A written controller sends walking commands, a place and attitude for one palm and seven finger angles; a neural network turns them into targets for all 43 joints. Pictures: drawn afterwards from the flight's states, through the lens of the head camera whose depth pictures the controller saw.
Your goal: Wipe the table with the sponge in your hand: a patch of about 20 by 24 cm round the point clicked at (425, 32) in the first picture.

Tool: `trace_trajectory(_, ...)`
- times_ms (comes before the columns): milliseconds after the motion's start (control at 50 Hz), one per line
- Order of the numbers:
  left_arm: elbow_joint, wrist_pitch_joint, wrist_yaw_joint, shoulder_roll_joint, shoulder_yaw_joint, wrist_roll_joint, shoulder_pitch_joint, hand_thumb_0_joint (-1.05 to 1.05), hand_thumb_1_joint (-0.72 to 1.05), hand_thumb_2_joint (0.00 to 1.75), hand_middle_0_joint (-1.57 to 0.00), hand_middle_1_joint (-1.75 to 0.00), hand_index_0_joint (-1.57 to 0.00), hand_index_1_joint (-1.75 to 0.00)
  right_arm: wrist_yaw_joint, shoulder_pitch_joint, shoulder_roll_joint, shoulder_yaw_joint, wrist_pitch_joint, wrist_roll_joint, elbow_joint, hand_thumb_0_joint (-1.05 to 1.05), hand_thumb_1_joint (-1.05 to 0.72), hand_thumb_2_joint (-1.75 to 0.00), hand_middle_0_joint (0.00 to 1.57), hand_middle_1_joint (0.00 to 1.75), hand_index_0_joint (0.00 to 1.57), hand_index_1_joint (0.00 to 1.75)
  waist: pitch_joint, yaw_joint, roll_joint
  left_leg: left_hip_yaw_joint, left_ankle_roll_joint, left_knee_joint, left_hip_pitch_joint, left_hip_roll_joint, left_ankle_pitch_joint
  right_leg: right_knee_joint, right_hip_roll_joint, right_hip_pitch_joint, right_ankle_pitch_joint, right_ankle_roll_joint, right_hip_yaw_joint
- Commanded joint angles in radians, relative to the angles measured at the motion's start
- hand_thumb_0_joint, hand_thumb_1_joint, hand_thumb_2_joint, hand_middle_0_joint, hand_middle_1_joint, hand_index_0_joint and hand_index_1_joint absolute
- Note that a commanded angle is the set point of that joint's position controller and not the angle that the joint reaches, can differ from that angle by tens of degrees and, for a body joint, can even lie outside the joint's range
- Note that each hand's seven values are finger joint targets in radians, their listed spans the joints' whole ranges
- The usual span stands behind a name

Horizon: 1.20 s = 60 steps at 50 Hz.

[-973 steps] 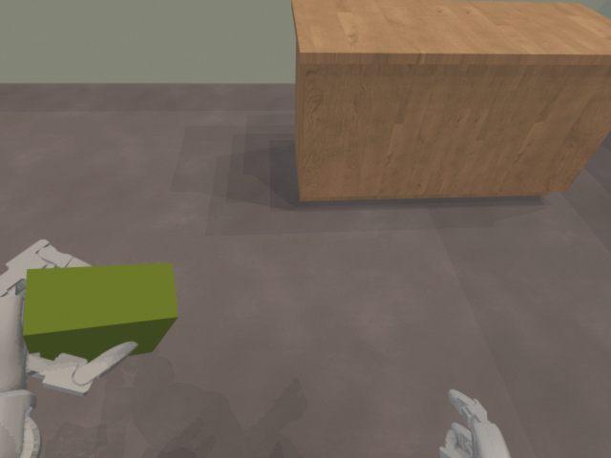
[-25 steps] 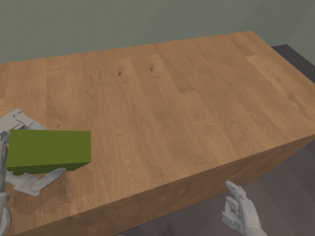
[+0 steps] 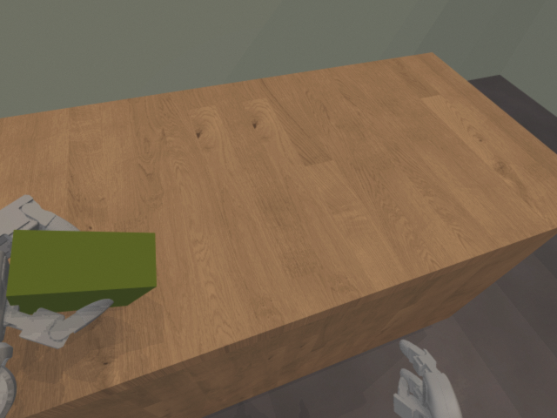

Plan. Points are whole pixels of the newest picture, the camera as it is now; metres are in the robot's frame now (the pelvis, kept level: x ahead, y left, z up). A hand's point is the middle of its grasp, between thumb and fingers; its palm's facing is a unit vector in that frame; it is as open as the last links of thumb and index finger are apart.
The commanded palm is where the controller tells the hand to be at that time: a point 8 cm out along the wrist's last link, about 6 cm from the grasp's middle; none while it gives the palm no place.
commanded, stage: shuffle to correct the standing spot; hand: left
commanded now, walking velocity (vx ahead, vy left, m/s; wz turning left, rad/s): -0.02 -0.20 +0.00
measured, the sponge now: (101, 275) +0.24 +0.22 +0.13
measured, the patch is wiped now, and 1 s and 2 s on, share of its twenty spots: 0.00 0.00 0.00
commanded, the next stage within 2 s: come to a stop and stand still in 0.24 s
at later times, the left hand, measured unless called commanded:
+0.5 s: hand (106, 279) +0.22 +0.20 +0.15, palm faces +0.31 -0.84 -0.44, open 9.7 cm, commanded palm +0.16 +0.24 +0.17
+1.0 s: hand (24, 283) +0.21 +0.28 +0.15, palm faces +0.35 -0.85 -0.39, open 9.7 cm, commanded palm +0.15 +0.31 +0.17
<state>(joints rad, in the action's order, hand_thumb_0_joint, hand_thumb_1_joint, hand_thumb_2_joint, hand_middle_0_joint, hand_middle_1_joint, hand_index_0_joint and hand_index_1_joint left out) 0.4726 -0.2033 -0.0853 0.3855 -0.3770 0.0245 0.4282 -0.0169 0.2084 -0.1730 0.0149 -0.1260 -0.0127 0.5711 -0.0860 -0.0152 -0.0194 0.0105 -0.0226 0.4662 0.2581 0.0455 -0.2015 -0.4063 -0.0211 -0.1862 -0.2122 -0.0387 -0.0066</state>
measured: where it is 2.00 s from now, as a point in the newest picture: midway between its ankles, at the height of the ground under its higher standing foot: outside the picture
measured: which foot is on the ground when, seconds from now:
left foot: down 0.00-1.00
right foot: down 0.00-1.00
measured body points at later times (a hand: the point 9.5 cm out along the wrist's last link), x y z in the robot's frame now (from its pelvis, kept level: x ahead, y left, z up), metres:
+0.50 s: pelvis +0.00 -0.04 -0.01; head +0.04 -0.03 +0.44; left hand +0.20 +0.24 +0.18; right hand +0.17 -0.28 -0.08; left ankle +0.03 +0.13 -0.74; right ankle +0.00 -0.15 -0.74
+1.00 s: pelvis -0.01 +0.03 +0.00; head +0.02 +0.07 +0.44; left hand +0.19 +0.33 +0.17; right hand +0.17 -0.18 -0.07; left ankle +0.03 +0.13 -0.74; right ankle +0.00 -0.15 -0.74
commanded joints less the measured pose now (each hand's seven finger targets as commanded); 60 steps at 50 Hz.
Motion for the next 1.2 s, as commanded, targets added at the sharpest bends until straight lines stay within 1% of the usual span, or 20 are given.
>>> trace_trajectory(0,0.243,-0.063,-0.013,0.155,-0.099,0.022,-0.057,0.0,0.1,1.3,-1.2,-1.6,-1.2,-1.6,-0.001,-0.069,-0.141,-0.072,-0.05,-0.01,-0.171,0.0,-0.9,-0.9,0.2,0.3,0.2,0.3,0.185,0.001,0.109,0.044,0.043,-0.084,-0.066,0.084,0.045,0.024,-0.012,0.038,0.119,0.042,0.024)
trace_trajectory(200,0.254,-0.04,-0.004,0.183,-0.129,0.045,-0.029,0.0,0.1,1.3,-1.2,-1.6,-1.2,-1.6,-0.006,-0.067,-0.142,-0.085,-0.024,-0.01,-0.176,0.0,-0.9,-0.9,0.2,0.3,0.2,0.3,0.198,0.006,0.064,0.007,0.036,0.029,-0.084,0.08,0.146,0.011,-0.036,-0.006,0.203,0.064,-0.02)
trace_trajectory(320,0.272,-0.026,-0.01,0.203,-0.151,0.055,0.004,0.0,0.1,1.3,-1.2,-1.6,-1.2,-1.6,-0.01,-0.085,-0.139,-0.083,-0.012,-0.017,-0.175,0.0,-0.9,-0.9,0.2,0.3,0.2,0.3,0.194,0.013,0.043,-0.003,0.032,0.067,-0.086,0.065,0.118,0.006,-0.054,-0.042,0.195,0.082,-0.046)
trace_trajectory(340,0.248,-0.028,-0.008,0.17,-0.123,0.059,0.013,0.0,0.1,1.3,-1.2,-1.6,-1.2,-1.6,-0.011,-0.077,-0.139,-0.078,-0.009,-0.01,-0.17,0.0,-0.9,-0.9,0.2,0.3,0.2,0.3,0.189,0.016,0.047,-0.006,0.036,0.07,-0.073,0.057,0.072,0.021,-0.053,-0.05,0.16,0.078,-0.045)
trace_trajectory(400,0.257,-0.028,-0.022,0.19,-0.144,0.057,0.016,0.0,0.1,1.3,-1.2,-1.6,-1.2,-1.6,-0.014,-0.079,-0.139,-0.079,-0.014,-0.016,-0.171,0.0,-0.9,-0.9,0.2,0.3,0.2,0.3,0.177,0.013,0.029,-0.002,0.033,0.092,-0.057,0.022,0.02,0.053,-0.09,-0.046,0.139,0.096,-0.103)
trace_trajectory(560,0.247,-0.027,-0.036,0.187,-0.134,0.041,0.01,0.0,0.1,1.3,-1.2,-1.6,-1.2,-1.6,-0.029,-0.098,-0.148,-0.069,-0.024,-0.012,-0.148,0.0,-0.9,-0.9,0.2,0.3,0.2,0.3,0.178,0.007,0.036,0.02,0.051,0.009,-0.085,0.04,0.116,0.036,-0.061,0.005,0.196,0.066,-0.058)
trace_trajectory(580,0.362,-0.116,-0.016,0.903,-0.676,-0.074,-0.873,0.0,0.1,1.3,-1.2,-1.6,-1.2,-1.6,-0.043,0.044,-0.175,-0.111,-0.079,0.05,-0.09,0.0,-0.9,-0.9,0.2,0.3,0.2,0.3,0.093,-0.061,-0.167,-0.109,0.025,0.161,0.078,-0.008,0.133,0.125,-0.063,-0.018,0.391,0.039,-0.13)
trace_trajectory(600,-0.117,-0.078,0.017,0.316,-0.245,-0.004,-0.356,0.0,0.1,1.3,-1.2,-1.6,-1.2,-1.6,-0.035,-0.031,-0.08,-0.064,-0.096,0.022,-0.079,0.0,-0.9,-0.9,0.2,0.3,0.2,0.3,0.204,-0.021,-0.192,-0.043,0.023,0.127,0.034,-0.086,0.053,0.013,-0.147,0.058,0.535,0.145,-0.183)
trace_trajectory(620,-0.073,-0.062,0.003,0.183,-0.136,0.022,-0.228,0.0,0.1,1.3,-1.2,-1.6,-1.2,-1.6,-0.022,-0.046,-0.144,-0.079,-0.099,-0.01,-0.133,0.0,-0.9,-0.9,0.2,0.3,0.2,0.3,0.258,-0.026,0.029,-0.041,0.025,0.014,-0.089,-0.059,0.121,-0.051,-0.14,0.065,0.49,0.14,-0.169)
trace_trajectory(660,0.09,-0.086,0.004,0.164,-0.096,0.028,-0.155,0.0,0.1,1.3,-1.2,-1.6,-1.2,-1.6,-0.004,-0.053,-0.159,-0.082,-0.097,-0.004,-0.136,0.0,-0.9,-0.9,0.2,0.3,0.2,0.3,0.258,-0.026,0.116,-0.036,0.041,0.007,-0.152,0.008,0.291,-0.055,-0.056,0.04,0.317,0.065,-0.074)
trace_trajectory(680,0.13,-0.079,0.002,0.138,-0.065,0.024,-0.116,0.0,0.1,1.3,-1.2,-1.6,-1.2,-1.6,0.009,-0.067,-0.16,-0.083,-0.096,-0.006,-0.139,0.0,-0.9,-0.9,0.2,0.3,0.2,0.3,0.251,-0.032,0.076,-0.036,0.043,0.018,-0.145,0.016,0.318,-0.041,-0.041,0.042,0.285,0.049,-0.055)
trace_trajectory(740,0.194,-0.066,-0.011,0.116,-0.038,0.017,-0.032,0.0,0.1,1.3,-1.2,-1.6,-1.2,-1.6,0.021,-0.096,-0.156,-0.072,-0.095,-0.005,-0.145,0.0,-0.9,-0.9,0.2,0.3,0.2,0.3,0.206,-0.026,0.034,-0.01,0.044,-0.025,-0.073,0.029,0.192,-0.016,-0.025,0.039,0.134,0.045,-0.017)
trace_trajectory(800,0.217,-0.078,-0.026,0.184,-0.12,0.014,-0.059,0.0,0.1,1.3,-1.2,-1.6,-1.2,-1.6,0.005,-0.108,-0.152,-0.064,-0.089,0.001,-0.152,0.0,-0.9,-0.9,0.2,0.3,0.2,0.3,0.149,-0.023,0.029,0.009,0.042,-0.087,-0.01,0.026,-0.015,0.017,-0.017,0.018,0.021,0.045,-0.02)
trace_trajectory(820,0.249,-0.083,-0.038,0.238,-0.179,0.009,-0.081,0.0,0.1,1.3,-1.2,-1.6,-1.2,-1.6,-0.004,-0.13,-0.155,-0.059,-0.084,0.001,-0.148,0.0,-0.9,-0.9,0.2,0.3,0.2,0.3,0.15,-0.021,0.084,0.019,0.044,-0.121,-0.016,0.031,-0.053,0.006,-0.006,0.012,-0.004,0.043,-0.013)
trace_trajectory(840,0.236,-0.093,-0.035,0.191,-0.149,0.011,-0.098,0.0,0.1,1.3,-1.2,-1.6,-1.2,-1.6,-0.012,-0.115,-0.149,-0.057,-0.08,0.005,-0.153,0.0,-0.9,-0.9,0.2,0.3,0.2,0.3,0.136,-0.016,0.107,0.04,0.055,-0.142,0.03,0.043,-0.091,-0.006,-0.006,0.038,-0.011,0.042,0.013)
trace_trajectory(920,0.258,-0.112,-0.041,0.199,-0.157,0.005,-0.161,0.0,0.1,1.3,-1.2,-1.6,-1.2,-1.6,-0.02,-0.118,-0.139,-0.048,-0.093,0.0,-0.153,0.0,-0.9,-0.9,0.2,0.3,0.2,0.3,0.142,-0.013,0.178,0.042,0.06,-0.155,0.031,0.052,-0.166,-0.009,-0.005,0.056,-0.004,0.048,0.001)
trace_trajectory(1040,0.235,-0.11,-0.035,0.094,-0.034,-0.01,-0.161,0.0,0.1,1.3,-1.2,-1.6,-1.2,-1.6,-0.009,-0.086,-0.144,-0.046,-0.113,0.008,-0.13,0.0,-0.9,-0.9,0.2,0.3,0.2,0.3,0.169,-0.009,0.179,0.065,0.052,-0.155,-0.015,0.06,-0.111,0.004,-0.003,0.052,0.026,0.046,0.017)
trace_trajectory(1120,0.224,-0.096,-0.047,0.13,-0.068,-0.02,-0.166,0.0,0.1,1.3,-1.2,-1.6,-1.2,-1.6,-0.005,-0.099,-0.147,-0.047,-0.11,0.005,-0.12,0.0,-0.9,-0.9,0.2,0.3,0.2,0.3,0.17,-0.008,0.132,0.052,0.038,-0.143,-0.046,0.052,-0.054,0.022,-0.008,0.038,0.053,0.045,0.004)
trace_trajectory(1140,0.205,-0.099,-0.04,0.082,-0.023,-0.015,-0.156,0.0,0.1,1.3,-1.2,-1.6,-1.2,-1.6,-0.005,-0.081,-0.143,-0.045,-0.1,0.01,-0.12,0.0,-0.9,-0.9,0.2,0.3,0.2,0.3,0.168,-0.005,0.136,0.062,0.039,-0.145,-0.027,0.047,-0.056,0.028,-0.004,0.048,0.053,0.046,0.015)
trace_trajectory(1180,0.234,-0.101,-0.042,0.13,-0.062,-0.013,-0.16,0.0,0.1,1.3,-1.2,-1.6,-1.2,-1.6,-0.006,-0.089,-0.144,-0.05,-0.099,0.008,-0.133,0.0,-0.9,-0.9,0.2,0.3,0.2,0.3,0.164,-0.008,0.13,0.066,0.039,-0.143,-0.023,0.052,-0.037,0.027,-0.013,0.067,0.076,0.046,0.007)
